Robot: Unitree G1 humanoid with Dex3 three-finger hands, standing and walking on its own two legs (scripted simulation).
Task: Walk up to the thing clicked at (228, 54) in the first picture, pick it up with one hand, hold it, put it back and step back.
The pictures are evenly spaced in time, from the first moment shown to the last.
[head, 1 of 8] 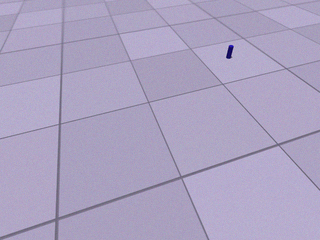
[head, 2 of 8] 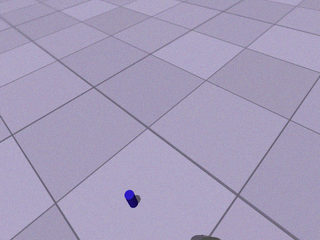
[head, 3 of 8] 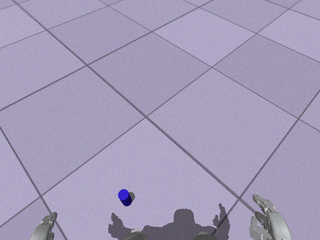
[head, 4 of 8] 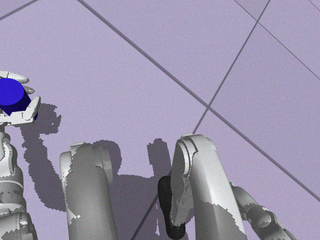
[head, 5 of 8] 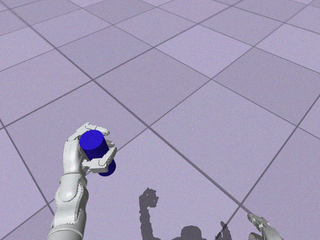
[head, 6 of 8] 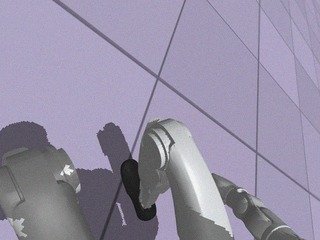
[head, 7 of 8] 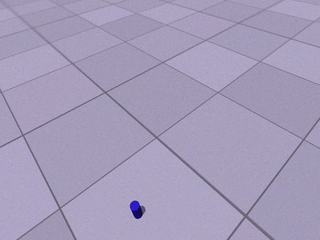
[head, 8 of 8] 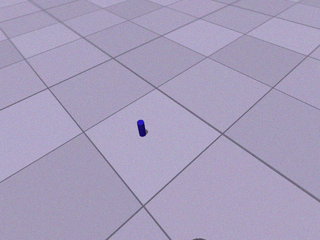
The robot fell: no
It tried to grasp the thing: yes
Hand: left
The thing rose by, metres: 0.69
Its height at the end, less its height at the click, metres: +0.00
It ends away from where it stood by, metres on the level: 0.01
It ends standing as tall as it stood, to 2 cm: yes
